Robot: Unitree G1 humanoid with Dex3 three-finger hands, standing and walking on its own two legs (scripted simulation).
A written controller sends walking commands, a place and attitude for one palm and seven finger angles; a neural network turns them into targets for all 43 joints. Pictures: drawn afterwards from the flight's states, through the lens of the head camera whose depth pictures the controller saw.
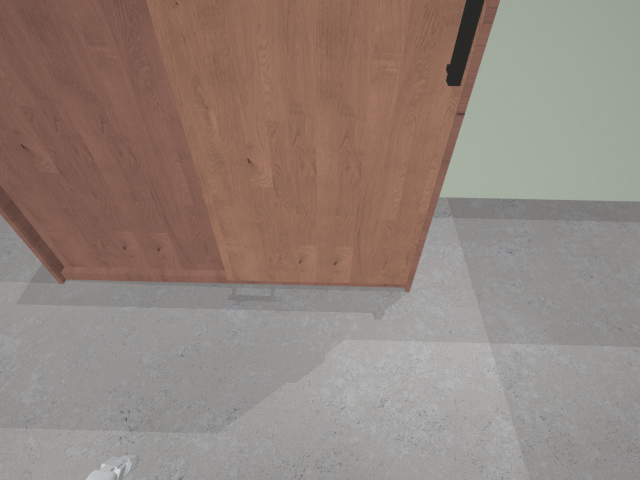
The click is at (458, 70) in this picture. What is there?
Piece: wardrobe's sliding door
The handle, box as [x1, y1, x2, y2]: [446, 0, 483, 85]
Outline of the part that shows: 483,0 466,0 451,62 447,64 446,67 448,73 446,81 448,85 460,84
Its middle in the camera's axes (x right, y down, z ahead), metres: +0.28 -0.45 +0.72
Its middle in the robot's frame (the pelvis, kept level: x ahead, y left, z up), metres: +0.88 -0.23 +0.24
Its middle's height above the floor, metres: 1.01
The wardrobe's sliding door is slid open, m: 0.00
